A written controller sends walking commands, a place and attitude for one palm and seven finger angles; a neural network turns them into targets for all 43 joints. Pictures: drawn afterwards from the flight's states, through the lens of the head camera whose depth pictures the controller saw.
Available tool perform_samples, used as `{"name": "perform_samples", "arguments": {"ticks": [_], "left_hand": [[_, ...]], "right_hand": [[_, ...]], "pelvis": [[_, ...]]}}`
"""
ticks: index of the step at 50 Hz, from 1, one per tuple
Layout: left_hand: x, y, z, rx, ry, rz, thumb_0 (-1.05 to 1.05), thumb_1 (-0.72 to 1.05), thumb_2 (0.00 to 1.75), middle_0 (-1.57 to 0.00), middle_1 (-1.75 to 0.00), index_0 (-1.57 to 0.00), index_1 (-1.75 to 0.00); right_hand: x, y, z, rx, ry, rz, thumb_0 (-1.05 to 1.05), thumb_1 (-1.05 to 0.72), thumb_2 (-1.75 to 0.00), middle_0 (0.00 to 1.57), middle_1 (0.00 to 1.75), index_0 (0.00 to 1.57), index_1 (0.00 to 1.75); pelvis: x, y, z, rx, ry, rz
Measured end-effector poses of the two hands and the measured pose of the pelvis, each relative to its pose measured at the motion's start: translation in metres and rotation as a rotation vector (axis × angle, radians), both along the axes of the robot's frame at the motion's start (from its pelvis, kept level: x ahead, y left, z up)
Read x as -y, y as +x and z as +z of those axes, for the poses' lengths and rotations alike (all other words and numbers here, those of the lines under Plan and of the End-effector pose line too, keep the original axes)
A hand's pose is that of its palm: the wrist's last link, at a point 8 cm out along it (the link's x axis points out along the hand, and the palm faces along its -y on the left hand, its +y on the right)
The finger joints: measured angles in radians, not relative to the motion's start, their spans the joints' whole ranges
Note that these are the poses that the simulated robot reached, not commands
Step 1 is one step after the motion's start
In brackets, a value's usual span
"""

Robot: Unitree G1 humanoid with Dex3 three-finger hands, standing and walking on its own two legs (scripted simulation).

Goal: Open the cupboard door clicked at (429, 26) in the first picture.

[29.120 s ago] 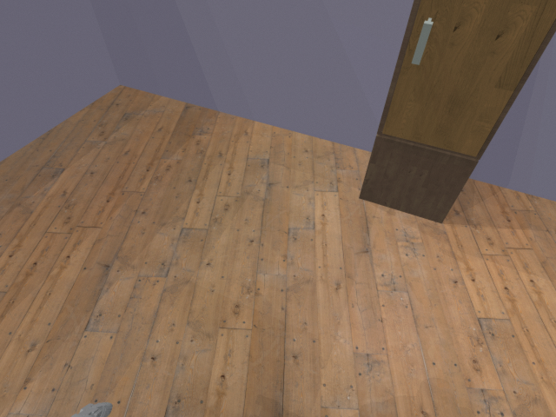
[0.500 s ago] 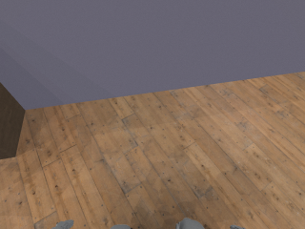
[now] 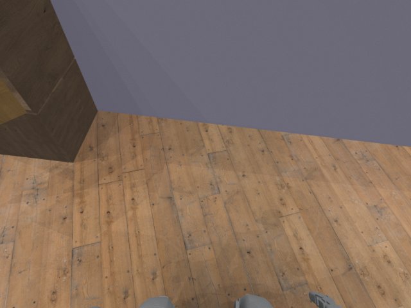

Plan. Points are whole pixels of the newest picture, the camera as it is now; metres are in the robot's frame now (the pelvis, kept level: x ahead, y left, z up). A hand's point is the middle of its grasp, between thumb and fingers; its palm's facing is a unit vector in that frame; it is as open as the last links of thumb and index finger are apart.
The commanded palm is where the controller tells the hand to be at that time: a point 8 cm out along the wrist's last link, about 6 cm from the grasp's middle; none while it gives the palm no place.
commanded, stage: turn to face it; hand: left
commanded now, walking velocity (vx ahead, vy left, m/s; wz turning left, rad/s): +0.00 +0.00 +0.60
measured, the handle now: out of the picture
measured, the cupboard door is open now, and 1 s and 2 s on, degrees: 48 48 48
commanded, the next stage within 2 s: take the last steps up to it in 1.16 s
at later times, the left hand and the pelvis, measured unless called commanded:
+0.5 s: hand out of the picture +0.02 +0.17 -0.16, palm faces +0.33 -0.92 -0.22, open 7.4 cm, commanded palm none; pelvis +0.02 -0.03 +0.01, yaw +19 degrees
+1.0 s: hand out of the picture +0.01 +0.18 -0.14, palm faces +0.55 -0.78 -0.29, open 7.4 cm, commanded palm none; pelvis +0.03 -0.05 +0.01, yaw +34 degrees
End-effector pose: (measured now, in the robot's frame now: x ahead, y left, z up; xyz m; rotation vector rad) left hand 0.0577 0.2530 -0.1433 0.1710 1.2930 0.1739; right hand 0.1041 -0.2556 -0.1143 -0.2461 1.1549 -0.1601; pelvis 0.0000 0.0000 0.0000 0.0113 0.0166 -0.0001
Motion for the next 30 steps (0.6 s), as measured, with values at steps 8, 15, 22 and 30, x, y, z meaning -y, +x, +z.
{"name": "perform_samples", "arguments": {"ticks": [8, 15, 22, 30], "left_hand": [[0.0, 0.01, 0.026, 0.096, 0.046, 0.079, 0.01, 0.9, 0.9, -0.2, -0.3, -0.2, -0.3], [0.019, -0.006, 0.036, 0.136, 0.099, 0.139, 0.0, 0.9, 0.9, -0.2, -0.3, -0.2, -0.3], [0.038, -0.044, 0.029, 0.076, 0.036, 0.242, 0.01, 0.9, 0.9, -0.2, -0.3, -0.2, -0.3], [0.023, -0.094, -0.005, -0.001, -0.016, 0.389, 0.01, 0.9, 0.9, -0.2, -0.3, -0.2, -0.3]], "right_hand": [[0.005, 0.005, -0.003, -0.066, 0.021, 0.076, 0.0, -0.91, -0.9, 0.2, 0.3, 0.2, 0.3], [0.026, 0.027, -0.02, -0.09, 0.046, 0.125, 0.01, -0.91, -0.9, 0.2, 0.3, 0.2, 0.3], [0.009, 0.066, -0.002, -0.073, 0.04, 0.224, 0.01, -0.91, -0.9, 0.2, 0.3, 0.2, 0.3], [-0.04, 0.113, 0.003, 0.025, -0.003, 0.397, 0.0, -0.91, -0.9, 0.2, 0.3, 0.2, 0.3]], "pelvis": [[0.018, 0.002, 0.01, -0.009, -0.021, 0.099], [0.039, 0.007, 0.004, 0.0, -0.001, 0.193], [0.038, 0.015, 0.014, 0.007, 0.02, 0.283], [0.019, 0.014, -0.003, 0.007, -0.004, 0.385]]}}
